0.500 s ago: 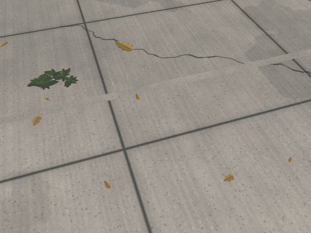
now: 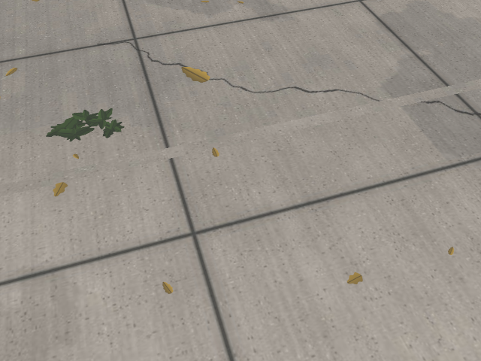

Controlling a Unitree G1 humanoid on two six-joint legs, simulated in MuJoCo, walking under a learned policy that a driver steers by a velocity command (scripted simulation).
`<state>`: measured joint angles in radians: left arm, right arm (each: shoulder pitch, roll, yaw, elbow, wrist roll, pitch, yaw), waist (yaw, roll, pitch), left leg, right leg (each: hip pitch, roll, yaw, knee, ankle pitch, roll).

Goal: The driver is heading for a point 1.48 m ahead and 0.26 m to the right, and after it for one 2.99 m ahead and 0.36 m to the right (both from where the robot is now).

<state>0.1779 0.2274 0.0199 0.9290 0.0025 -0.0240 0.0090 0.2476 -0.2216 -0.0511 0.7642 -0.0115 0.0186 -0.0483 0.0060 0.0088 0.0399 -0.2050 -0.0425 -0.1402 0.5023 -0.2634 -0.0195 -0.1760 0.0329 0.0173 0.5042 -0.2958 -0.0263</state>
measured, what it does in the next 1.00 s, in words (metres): walks ahead: left foot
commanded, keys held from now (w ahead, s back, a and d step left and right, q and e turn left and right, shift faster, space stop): no key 0.26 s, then w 0.74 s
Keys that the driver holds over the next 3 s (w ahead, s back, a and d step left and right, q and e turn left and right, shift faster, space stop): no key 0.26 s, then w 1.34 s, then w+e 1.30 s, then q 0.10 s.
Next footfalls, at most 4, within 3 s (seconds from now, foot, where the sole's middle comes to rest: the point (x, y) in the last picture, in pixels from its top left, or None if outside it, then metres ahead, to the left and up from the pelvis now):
0.58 left None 0.11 0.15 -0.77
1.06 right None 0.48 -0.07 -0.77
1.62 left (201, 275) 0.78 0.17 -0.77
2.16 right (282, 208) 1.05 -0.10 -0.77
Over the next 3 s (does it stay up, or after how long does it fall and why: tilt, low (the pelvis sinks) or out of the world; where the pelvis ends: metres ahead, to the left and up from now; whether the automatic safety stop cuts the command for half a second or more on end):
stays up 1.33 -0.13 0.01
